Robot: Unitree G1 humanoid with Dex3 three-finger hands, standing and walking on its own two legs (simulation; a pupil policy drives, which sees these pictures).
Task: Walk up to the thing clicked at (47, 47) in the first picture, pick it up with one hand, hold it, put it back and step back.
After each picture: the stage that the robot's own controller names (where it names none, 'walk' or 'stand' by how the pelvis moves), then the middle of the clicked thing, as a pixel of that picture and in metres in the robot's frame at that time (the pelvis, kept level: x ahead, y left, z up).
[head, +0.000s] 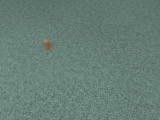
stand; (46, 44) +1.27 +0.41 -0.72
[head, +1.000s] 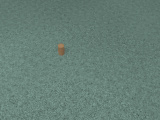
walk; (61, 49) +1.18 +0.19 -0.70
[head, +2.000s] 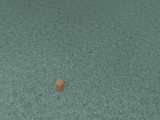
walk; (59, 85) +0.72 +0.17 -0.71
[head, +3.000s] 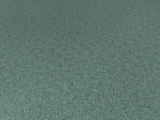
walk; out of the picture +0.42 +0.24 -0.69
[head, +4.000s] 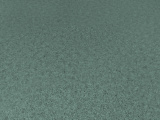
stand; out of the picture +0.33 +0.19 -0.72
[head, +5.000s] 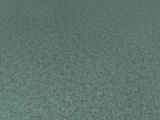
stand; out of the picture +0.31 +0.20 -0.72
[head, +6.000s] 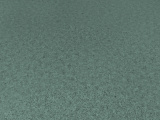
stand; out of the picture +0.32 +0.19 -0.73
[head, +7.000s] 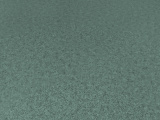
stand; out of the picture +0.32 +0.19 -0.73
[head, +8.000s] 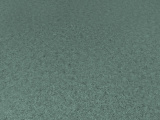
stand; out of the picture +0.32 +0.19 -0.73
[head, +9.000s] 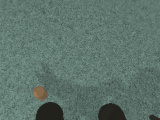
go down; (40, 93) +0.36 +0.22 -0.50
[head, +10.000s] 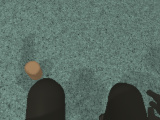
go down; (34, 71) +0.40 +0.24 -0.32
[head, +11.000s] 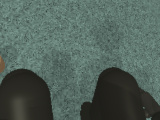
close in; out of the picture +0.37 +0.28 -0.24
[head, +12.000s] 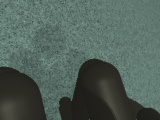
close; out of the picture +0.37 +0.29 -0.21
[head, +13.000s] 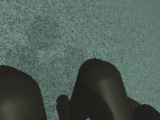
lift; out of the picture +0.36 +0.29 -0.22
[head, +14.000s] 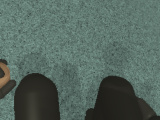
lift; out of the picture +0.30 +0.28 -0.10
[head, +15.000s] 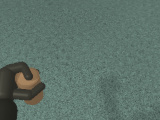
hold; (30, 87) +0.32 +0.18 +0.03
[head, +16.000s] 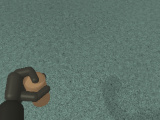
hold; (37, 90) +0.32 +0.17 -0.01
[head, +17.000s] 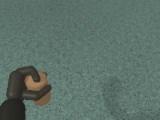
hold; (39, 89) +0.32 +0.17 -0.01
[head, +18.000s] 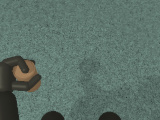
crouch; (28, 77) +0.36 +0.19 -0.06
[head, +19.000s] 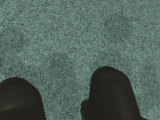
lower; out of the picture +0.41 +0.28 -0.15
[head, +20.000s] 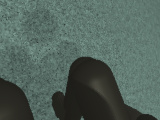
lower; out of the picture +0.40 +0.30 -0.22
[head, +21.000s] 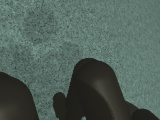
lower; out of the picture +0.39 +0.30 -0.22
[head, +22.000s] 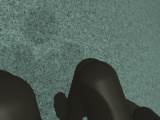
lower; out of the picture +0.39 +0.30 -0.22
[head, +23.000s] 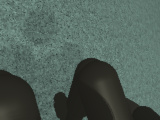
lower; out of the picture +0.39 +0.30 -0.22
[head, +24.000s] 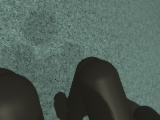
withdraw; out of the picture +0.37 +0.28 -0.22
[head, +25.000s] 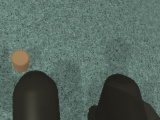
stand; (20, 61) +0.40 +0.24 -0.28
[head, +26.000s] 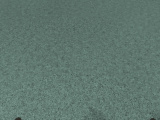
stand; out of the picture +0.34 +0.17 -0.65
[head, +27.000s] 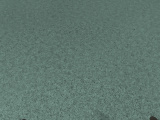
stand; out of the picture +0.35 +0.19 -0.67
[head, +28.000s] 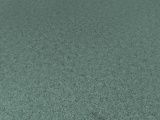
stand; out of the picture +0.36 +0.18 -0.68
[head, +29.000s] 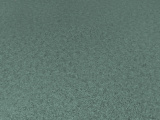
walk; out of the picture +0.37 +0.18 -0.72
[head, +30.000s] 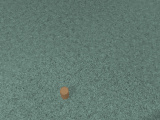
walk; (64, 93) +0.52 +0.14 -0.70
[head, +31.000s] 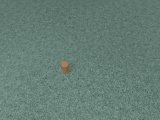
walk; (65, 67) +0.80 +0.19 -0.70
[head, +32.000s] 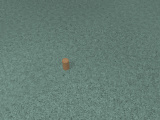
stand; (65, 64) +1.00 +0.19 -0.70
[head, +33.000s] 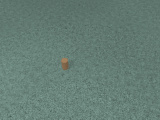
stand; (64, 64) +0.99 +0.19 -0.73
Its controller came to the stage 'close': yes
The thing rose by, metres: 0.71
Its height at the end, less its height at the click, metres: +0.00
